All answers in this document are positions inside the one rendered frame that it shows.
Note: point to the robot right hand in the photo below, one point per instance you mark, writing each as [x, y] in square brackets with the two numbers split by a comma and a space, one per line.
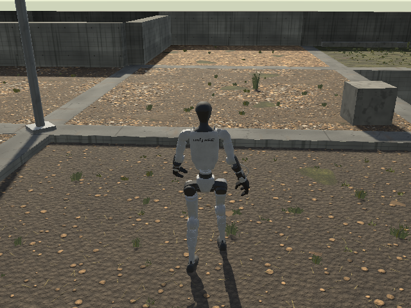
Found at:
[245, 187]

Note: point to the robot left hand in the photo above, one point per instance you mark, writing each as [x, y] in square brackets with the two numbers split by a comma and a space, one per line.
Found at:
[179, 175]

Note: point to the right robot foot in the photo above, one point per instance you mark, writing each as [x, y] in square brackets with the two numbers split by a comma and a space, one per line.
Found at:
[222, 245]

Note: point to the right robot upper arm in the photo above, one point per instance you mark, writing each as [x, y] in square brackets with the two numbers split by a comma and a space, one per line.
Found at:
[227, 144]

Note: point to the left robot upper arm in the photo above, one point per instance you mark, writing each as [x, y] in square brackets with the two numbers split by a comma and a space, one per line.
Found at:
[181, 145]

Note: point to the right robot thigh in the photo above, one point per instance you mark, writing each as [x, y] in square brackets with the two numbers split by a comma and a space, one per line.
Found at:
[220, 189]

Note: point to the left robot forearm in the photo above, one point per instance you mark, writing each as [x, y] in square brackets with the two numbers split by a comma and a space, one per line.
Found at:
[176, 165]

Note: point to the right robot forearm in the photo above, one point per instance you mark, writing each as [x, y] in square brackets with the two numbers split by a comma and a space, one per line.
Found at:
[238, 170]

